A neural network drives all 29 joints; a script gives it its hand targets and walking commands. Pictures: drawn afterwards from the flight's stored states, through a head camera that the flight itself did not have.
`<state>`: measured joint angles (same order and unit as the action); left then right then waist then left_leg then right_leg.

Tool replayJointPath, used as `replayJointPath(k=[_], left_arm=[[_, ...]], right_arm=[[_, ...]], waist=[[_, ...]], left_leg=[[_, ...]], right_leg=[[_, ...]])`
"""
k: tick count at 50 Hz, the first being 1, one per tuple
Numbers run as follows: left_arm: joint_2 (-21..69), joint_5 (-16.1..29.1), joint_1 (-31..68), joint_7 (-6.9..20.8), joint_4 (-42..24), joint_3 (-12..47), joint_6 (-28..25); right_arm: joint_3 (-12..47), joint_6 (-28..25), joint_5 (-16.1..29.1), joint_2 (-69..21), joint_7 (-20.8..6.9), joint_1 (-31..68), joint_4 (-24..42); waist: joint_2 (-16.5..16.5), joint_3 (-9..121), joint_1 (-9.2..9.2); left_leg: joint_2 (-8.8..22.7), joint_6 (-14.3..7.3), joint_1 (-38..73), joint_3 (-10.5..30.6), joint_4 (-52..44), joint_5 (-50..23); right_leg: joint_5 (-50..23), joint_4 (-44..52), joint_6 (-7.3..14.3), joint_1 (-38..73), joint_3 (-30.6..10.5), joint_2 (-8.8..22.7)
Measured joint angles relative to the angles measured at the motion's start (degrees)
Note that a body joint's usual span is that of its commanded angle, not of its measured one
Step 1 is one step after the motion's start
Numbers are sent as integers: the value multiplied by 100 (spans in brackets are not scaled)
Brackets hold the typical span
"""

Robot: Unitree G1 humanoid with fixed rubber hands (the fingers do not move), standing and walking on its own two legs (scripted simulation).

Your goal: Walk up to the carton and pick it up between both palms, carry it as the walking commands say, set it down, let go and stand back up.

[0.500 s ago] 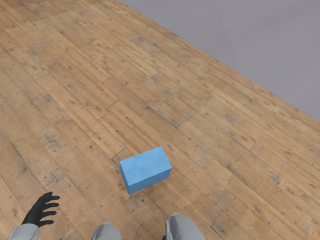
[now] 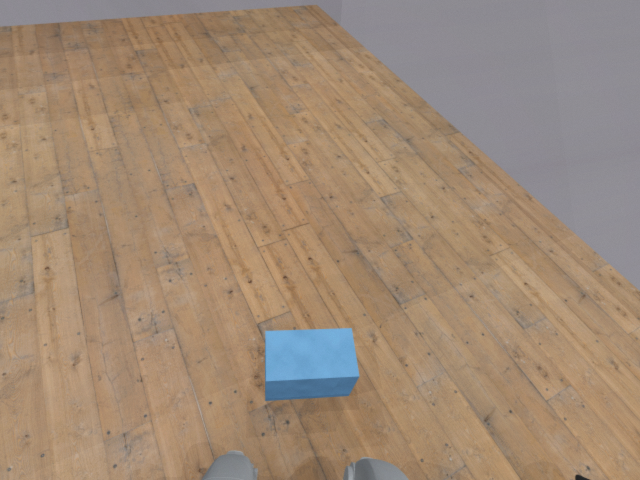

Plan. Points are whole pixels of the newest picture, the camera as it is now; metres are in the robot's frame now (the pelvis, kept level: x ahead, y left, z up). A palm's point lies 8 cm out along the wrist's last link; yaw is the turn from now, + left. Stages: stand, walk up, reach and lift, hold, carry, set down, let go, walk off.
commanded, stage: walk up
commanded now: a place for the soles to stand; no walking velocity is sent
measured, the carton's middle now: (308, 364) +0.52 +0.00 -0.65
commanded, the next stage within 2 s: none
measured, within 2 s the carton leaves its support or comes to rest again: neither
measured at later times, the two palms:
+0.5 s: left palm out of the picture +0.03 +0.27 -0.08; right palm out of the picture +0.15 -0.37 -0.06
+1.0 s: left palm out of the picture +0.12 +0.29 -0.09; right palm (583, 462) +0.19 -0.33 -0.05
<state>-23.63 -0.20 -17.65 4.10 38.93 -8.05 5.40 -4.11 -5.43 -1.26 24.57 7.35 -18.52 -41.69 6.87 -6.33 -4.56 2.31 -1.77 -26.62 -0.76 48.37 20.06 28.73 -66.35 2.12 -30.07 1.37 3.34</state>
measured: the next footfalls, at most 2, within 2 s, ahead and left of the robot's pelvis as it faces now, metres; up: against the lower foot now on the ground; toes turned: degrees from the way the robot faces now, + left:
right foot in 0.08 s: +0.09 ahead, -0.15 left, +0.00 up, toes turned -1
left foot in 0.52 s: +0.12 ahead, +0.06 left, +0.00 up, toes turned +14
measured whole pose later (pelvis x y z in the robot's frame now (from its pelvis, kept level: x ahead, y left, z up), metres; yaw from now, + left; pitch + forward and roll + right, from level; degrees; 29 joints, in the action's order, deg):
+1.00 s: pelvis +0.04 -0.03 +0.01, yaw +4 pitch +1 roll +0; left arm -23.6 -0.2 -12.8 1.8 39.5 -2.6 -0.7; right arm -2.7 -3.7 -1.3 23.7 2.4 -13.3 -41.7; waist 2.9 -1.9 -3.1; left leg 0.4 -1.4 -27.2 -1.3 48.7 22.4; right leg 25.1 -48.5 0.7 -24.1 4.7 3.3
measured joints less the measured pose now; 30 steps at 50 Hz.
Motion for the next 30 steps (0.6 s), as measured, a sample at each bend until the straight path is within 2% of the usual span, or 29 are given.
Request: replayJointPath(k=[3,4,5,7,10,16,20,25,26,30], left_arm=[[-3,0,-17,6,-8,-58,-39],[-3,1,-63,6,-6,-65,-125],[1,-1,-97,-5,1,-37,-178],[2,-1,-169,-16,2,140,-184],[2,-1,-267,-38,-1,281,-229],[1,-1,-398,-177,-1,331,-464],[2,-1,-455,-226,1,288,-524],[5,-1,-440,-226,2,252,-525],[3,-1,-424,-226,1,274,-525],[3,-1,-198,-225,54,403,-490]], right_arm=[[2,40,0,-2,-46,14,0],[0,89,0,-3,-61,45,-6],[1,176,0,-10,-75,112,-11],[2,307,0,-14,-102,179,-6],[4,316,0,-11,-184,239,-1],[2,354,0,-11,-289,120,-2],[2,360,0,-10,-341,116,0],[3,198,0,-6,-378,128,6],[2,128,0,2,-378,102,3],[127,131,-1,-88,-395,193,-1]], waist=[[9,155,6],[6,207,7],[-1,156,8],[-31,171,7],[-37,260,4],[-170,397,4],[-305,400,6],[-399,368,18],[-455,356,56],[-381,276,74]], left_leg=[[108,0,-60,160,31,33],[111,0,-170,237,236,322],[49,-1,-223,357,535,626],[-107,0,-401,549,1097,719],[-139,1,-544,501,1391,578],[-142,1,-546,544,1391,480],[-143,1,-549,434,1257,463],[-145,2,-205,-94,64,226],[-144,4,-38,-52,-246,189],[-167,35,-49,-66,37,143]], right_leg=[[131,987,-1,271,-22,9],[-58,1334,-65,335,-10,-2],[-289,1273,-104,339,30,-13],[-365,1199,-94,340,118,-15],[-451,1434,-41,354,147,-14],[-704,1983,33,448,222,-14],[-739,2112,35,473,250,-16],[-580,1906,11,471,334,-20],[-466,1733,-22,473,398,-31],[-126,1525,-31,492,323,-25]])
